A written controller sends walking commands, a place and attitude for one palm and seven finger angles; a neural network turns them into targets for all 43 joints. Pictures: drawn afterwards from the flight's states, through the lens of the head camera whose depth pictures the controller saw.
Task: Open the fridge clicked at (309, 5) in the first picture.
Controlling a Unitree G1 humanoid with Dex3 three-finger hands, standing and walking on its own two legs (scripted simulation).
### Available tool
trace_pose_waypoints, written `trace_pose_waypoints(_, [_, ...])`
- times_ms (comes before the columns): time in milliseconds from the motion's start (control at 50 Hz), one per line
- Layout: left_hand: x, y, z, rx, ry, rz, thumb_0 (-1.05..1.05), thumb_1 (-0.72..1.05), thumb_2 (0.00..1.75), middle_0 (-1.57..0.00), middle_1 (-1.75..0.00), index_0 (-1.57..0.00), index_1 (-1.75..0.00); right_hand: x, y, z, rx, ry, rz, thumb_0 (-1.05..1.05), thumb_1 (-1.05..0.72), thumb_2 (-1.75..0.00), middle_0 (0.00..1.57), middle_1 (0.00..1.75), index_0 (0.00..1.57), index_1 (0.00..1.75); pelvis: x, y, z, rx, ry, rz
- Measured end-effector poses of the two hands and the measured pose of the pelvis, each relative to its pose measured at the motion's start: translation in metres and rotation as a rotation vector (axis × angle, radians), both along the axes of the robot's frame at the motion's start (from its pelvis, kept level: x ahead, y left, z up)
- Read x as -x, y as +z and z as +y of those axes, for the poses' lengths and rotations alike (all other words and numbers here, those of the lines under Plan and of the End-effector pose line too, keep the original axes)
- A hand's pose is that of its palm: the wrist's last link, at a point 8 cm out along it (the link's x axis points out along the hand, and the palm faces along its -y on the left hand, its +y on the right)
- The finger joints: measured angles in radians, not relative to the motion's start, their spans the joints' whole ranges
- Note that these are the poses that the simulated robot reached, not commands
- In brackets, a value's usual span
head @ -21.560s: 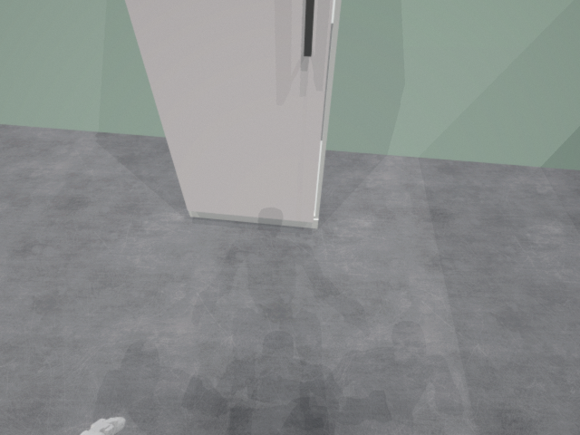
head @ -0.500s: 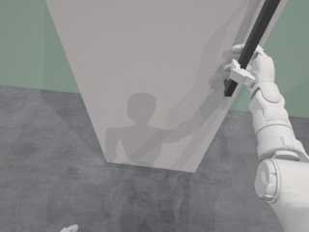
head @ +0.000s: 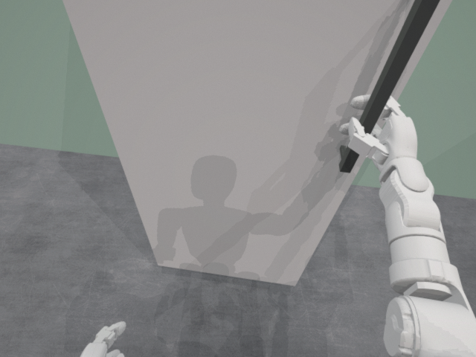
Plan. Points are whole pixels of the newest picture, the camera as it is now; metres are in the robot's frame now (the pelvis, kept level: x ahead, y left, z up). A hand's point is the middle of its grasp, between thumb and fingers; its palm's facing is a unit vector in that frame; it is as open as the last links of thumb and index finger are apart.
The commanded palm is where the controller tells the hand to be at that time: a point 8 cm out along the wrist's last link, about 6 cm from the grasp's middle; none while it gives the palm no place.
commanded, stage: pull the door a little, standing still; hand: right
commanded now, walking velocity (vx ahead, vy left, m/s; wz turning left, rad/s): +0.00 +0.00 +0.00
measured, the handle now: (374, 94) +0.49 -0.17 +0.23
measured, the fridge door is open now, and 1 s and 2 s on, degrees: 1 27 60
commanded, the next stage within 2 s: walk backward, drawing the door open in 0.30 s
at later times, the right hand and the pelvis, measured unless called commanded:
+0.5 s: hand (354, 174) +0.35 -0.13 +0.17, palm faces +0.01 +0.99 -0.13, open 6.2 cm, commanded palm +0.32 -0.18 +0.18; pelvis -0.01 +0.00 +0.00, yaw -1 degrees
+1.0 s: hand (317, 255) +0.22 -0.06 +0.17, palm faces +0.11 +0.97 -0.22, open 6.7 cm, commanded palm +0.19 -0.11 +0.18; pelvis -0.09 +0.07 -0.01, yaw -8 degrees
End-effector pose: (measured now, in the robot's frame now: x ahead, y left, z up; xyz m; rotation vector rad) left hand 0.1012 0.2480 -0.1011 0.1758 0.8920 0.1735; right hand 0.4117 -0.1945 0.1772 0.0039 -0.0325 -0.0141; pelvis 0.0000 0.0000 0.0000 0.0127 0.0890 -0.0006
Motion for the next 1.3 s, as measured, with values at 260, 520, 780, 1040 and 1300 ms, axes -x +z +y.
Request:
trace_pose_waypoints(260, [-0.033,0.01,-0.016,0.019,-0.043,-0.077,0.01,0.91,0.9,-0.2,-0.3,-0.21,-0.3,0.016,0.001,0.002,0.0,-0.006,0.024,0.01,-0.74,-0.78,0.38,1.39,0.38,1.38,0.0,0.002,-0.003,0.001,-0.004,-0.022])
trace_pose_waypoints(520, [-0.047,0.017,-0.025,0.007,-0.088,-0.132,0.01,0.91,0.9,-0.2,-0.3,-0.21,-0.3,0.083,0.0,0.016,0.153,0.011,-0.12,0.0,-0.66,-0.76,0.4,1.38,0.33,1.36,0.015,0.001,-0.003,-0.005,-0.023,-0.071])
trace_pose_waypoints(780, [-0.025,0.013,-0.026,0.044,-0.104,-0.111,0.01,0.91,0.9,-0.2,-0.3,-0.21,-0.3,0.15,-0.004,0.043,0.208,0.01,-0.23,-0.04,-0.63,-0.75,0.45,1.39,0.29,1.35,0.051,-0.001,0.015,0.05,-0.024,-0.087])
trace_pose_waypoints(1040, [0.011,-0.004,0.022,0.035,-0.174,-0.06,0.01,0.91,0.9,-0.2,-0.3,-0.21,-0.3,0.227,-0.005,0.09,0.241,-0.064,-0.25,-0.06,-0.64,-0.71,0.44,1.4,0.23,1.3,0.095,-0.007,0.073,0.021,-0.161,-0.072])
trace_pose_waypoints(1300, [0.016,-0.004,0.06,0.088,-0.417,-0.002,0.01,0.91,0.9,-0.2,-0.3,-0.21,-0.3,0.294,-0.005,0.149,0.264,-0.144,-0.248,-0.06,-0.62,-0.75,0.44,1.4,0.21,1.25,0.115,0.002,0.171,-0.014,-0.356,-0.072])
